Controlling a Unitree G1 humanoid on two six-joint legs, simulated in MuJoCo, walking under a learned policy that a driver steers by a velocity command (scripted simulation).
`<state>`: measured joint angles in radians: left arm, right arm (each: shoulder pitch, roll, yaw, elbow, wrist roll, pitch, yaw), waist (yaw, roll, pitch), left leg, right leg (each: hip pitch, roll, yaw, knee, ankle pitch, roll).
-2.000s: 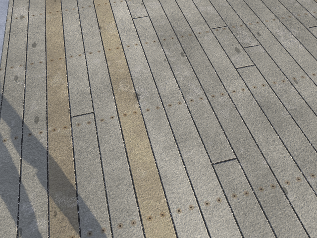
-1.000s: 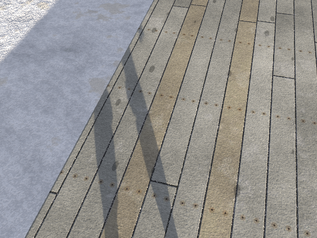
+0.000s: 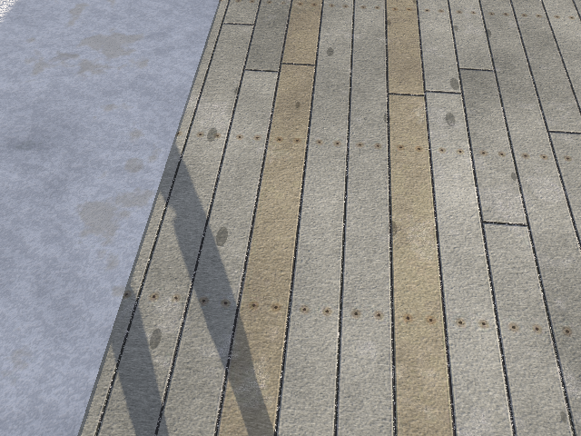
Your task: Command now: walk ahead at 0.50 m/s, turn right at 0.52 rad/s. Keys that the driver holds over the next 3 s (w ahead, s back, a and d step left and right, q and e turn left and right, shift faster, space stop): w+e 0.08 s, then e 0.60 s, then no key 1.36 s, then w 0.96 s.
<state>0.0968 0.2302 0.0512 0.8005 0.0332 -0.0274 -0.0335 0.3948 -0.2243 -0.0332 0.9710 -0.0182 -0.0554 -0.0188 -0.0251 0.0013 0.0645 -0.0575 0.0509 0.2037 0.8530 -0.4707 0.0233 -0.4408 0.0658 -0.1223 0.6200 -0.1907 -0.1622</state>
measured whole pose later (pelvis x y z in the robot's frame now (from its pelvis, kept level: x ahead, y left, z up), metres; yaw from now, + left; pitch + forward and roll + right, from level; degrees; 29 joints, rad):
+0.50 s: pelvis +0.21 +0.01 +0.01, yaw -19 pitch +0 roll -1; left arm 0.31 0.31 0.08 0.81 0.00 0.01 0.02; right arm 0.10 -0.25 -0.01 0.72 -0.02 -0.04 -0.03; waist 0.07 -0.01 0.08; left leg -0.43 -0.01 0.01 0.57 -0.11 0.04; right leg -0.24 0.18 0.16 0.87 -0.54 -0.06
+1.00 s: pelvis +0.21 -0.01 +0.03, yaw -30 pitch +0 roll +1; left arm 0.21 0.22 0.01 0.72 0.04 0.03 0.00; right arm 0.27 -0.27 -0.04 0.75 -0.02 0.07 0.01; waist -0.03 0.04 0.01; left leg -0.41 0.04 0.05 0.74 -0.38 -0.01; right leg -0.21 0.02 0.02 0.48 -0.26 -0.04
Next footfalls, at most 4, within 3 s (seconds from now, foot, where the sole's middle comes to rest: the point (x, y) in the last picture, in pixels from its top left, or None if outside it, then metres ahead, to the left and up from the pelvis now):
0.46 left None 0.37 0.07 -0.75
0.90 right None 0.19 -0.10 -0.75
1.18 left None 0.30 0.08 -0.75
2.36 right None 0.25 -0.14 -0.75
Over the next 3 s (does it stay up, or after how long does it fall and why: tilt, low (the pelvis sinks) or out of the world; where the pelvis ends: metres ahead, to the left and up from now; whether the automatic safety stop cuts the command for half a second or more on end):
stays up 0.56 -0.17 0.03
